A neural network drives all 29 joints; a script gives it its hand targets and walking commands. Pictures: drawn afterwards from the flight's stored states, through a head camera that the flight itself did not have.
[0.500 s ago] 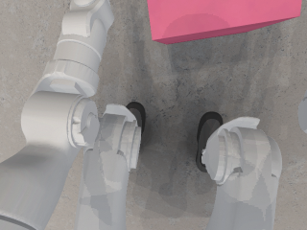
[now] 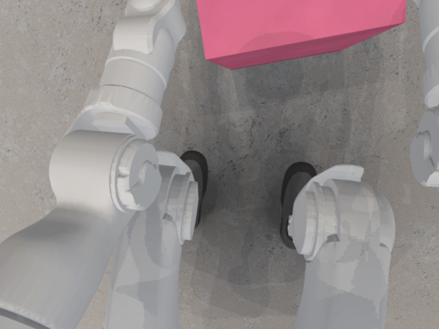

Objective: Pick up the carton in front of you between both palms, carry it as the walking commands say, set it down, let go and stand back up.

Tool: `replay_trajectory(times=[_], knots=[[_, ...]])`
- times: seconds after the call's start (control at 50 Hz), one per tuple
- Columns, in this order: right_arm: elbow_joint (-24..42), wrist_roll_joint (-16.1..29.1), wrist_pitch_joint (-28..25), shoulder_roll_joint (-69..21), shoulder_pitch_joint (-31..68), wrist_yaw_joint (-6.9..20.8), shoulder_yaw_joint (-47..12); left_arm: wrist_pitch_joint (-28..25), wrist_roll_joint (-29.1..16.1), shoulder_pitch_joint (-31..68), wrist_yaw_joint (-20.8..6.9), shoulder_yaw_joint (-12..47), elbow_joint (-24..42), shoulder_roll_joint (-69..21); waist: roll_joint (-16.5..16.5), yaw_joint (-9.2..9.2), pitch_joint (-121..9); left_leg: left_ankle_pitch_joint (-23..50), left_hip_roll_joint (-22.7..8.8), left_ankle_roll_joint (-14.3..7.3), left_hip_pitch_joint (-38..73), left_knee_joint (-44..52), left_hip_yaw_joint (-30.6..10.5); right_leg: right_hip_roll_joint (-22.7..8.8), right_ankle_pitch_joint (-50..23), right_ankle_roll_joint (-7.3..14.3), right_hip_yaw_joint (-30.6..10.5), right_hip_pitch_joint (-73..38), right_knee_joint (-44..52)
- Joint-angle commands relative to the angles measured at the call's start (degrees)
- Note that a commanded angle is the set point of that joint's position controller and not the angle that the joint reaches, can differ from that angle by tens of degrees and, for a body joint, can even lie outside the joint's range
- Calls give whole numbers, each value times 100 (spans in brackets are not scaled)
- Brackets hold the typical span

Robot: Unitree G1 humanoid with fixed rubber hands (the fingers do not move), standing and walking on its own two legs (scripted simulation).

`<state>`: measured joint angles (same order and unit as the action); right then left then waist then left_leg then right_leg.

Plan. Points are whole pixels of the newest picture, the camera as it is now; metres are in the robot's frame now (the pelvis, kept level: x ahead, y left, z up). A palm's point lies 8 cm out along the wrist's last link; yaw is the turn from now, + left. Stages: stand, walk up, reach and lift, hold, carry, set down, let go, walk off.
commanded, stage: reach and lift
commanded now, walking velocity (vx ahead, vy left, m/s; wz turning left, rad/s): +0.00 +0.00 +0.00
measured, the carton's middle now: out of the picture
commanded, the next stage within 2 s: none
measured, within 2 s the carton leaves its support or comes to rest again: leaves its support in 0.26 s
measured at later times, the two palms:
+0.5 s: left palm out of the picture +0.53 +0.08 -0.08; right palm out of the picture +0.54 -0.22 -0.09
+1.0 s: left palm out of the picture +0.50 +0.09 +0.08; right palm out of the picture +0.49 -0.21 +0.07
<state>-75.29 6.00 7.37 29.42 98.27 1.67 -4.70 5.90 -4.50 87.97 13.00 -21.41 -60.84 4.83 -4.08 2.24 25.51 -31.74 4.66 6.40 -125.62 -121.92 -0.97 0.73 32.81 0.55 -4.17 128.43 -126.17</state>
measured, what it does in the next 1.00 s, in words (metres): rises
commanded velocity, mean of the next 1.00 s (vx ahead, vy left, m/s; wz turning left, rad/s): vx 0.00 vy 0.00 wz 0.00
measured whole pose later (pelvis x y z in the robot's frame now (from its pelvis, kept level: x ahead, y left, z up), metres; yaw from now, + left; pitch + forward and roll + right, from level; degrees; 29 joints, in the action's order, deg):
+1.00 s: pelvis +0.01 +0.02 +0.13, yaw -6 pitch +43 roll +3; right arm -44.7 -13.5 23.6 7.0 63.5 1.4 19.1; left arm 20.1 11.1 56.4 7.5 -33.0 -31.1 -8.1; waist -2.5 1.3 -8.7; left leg -28.7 7.3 5.5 -110.8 -96.3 -5.4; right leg 5.5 26.8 -2.9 -6.1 112.9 -97.1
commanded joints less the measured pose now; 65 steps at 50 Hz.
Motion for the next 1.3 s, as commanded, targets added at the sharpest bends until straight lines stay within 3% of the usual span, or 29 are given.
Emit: replay_trajectory(times=[0.0,0.06,0.14,0.24,0.36,0.44,0.52,0.58,0.72,0.82,0.94,1.08,1.28], knots=[[855,-85,80,-3760,2300,1048,-346,168,305,2232,-1002,603,680,-3338,1125,91,-6098,1453,392,-241,2787,394,802,188,-1435,1,186,-3138,1174],[1038,-272,240,-4853,1814,1452,-11,380,438,2389,-1470,640,855,-4291,928,-106,-5915,1436,485,-304,2523,362,839,282,-1546,86,306,-2858,1117],[1468,-272,332,-5457,1630,1596,31,499,283,2359,-1666,873,1125,-4879,630,-280,-6336,1798,541,-324,2510,348,842,326,-1954,136,404,-2801,1060],[2391,67,365,-6039,1863,1484,-488,573,-170,2516,-1676,1497,1464,-5434,813,-378,-7771,2364,554,-312,2551,266,923,372,-2991,67,439,-3889,1011],[3977,447,528,-6773,2136,1170,-1042,769,-460,2784,-1527,2374,2450,-5907,1335,-309,-10592,2560,649,-260,2665,563,1041,460,-4279,-98,509,-6233,1118],[3839,197,842,-7411,1470,1051,-925,939,-237,2791,-1497,2601,2984,-5945,1375,-227,-10519,2071,694,-288,2707,1044,1035,592,-3386,-198,675,-5915,1656],[2773,-485,1082,-7638,864,1191,-164,1179,521,2248,-1610,1784,2293,-5927,1274,-3,-8673,949,678,-376,2529,1605,923,640,-1346,-211,773,-4179,2353],[2324,-884,1163,-7626,764,1315,384,1320,978,1982,-1702,1240,1941,-5963,1176,48,-8084,585,681,-412,2660,1993,876,666,-597,-166,780,-3687,2767],[2304,-1259,1155,-7728,680,1373,907,1391,1081,1955,-1884,1304,1915,-6324,817,-179,-8561,604,668,-331,3229,2695,827,711,-760,-87,835,-4179,3339],[2783,-1170,1199,-8025,535,1347,609,1465,886,1675,-1996,1790,2130,-6678,724,-263,-9392,923,679,-289,3754,3039,823,752,-1257,-122,882,-4946,3628],[3357,-911,1325,-8526,52,1344,-12,1587,662,976,-2138,2358,2320,-6990,811,-239,-9826,1324,690,-286,4280,3436,761,803,-1832,-215,875,-5766,3971],[3647,-725,1315,-8912,-658,1251,-454,1578,517,81,-2220,2772,2321,-7164,880,-160,-9406,1497,665,-310,4817,4005,591,836,-2089,-265,760,-6457,4498],[3609,-885,1128,-9102,-1700,1117,-396,1423,664,-1054,-2255,2802,2052,-7297,673,-204,-8329,1438,624,-354,5768,5052,315,822,-2012,-187,537,-7318,5499]])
